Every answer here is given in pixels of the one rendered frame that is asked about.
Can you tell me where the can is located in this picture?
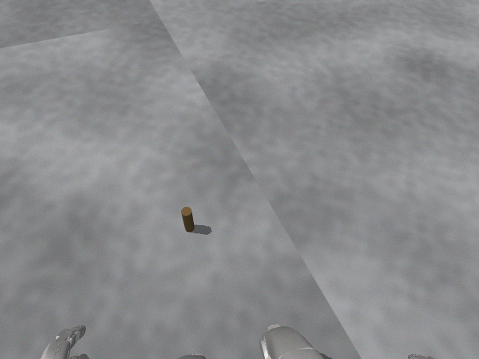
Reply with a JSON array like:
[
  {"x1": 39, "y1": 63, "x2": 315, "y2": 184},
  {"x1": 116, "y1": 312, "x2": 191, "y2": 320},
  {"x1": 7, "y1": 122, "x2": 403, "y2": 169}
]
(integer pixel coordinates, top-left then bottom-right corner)
[{"x1": 181, "y1": 207, "x2": 195, "y2": 233}]

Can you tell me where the left robot hand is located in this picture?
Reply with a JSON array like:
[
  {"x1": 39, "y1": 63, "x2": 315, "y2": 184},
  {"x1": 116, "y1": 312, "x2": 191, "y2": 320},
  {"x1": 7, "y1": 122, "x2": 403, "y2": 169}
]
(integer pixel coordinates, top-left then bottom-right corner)
[{"x1": 40, "y1": 325, "x2": 89, "y2": 359}]

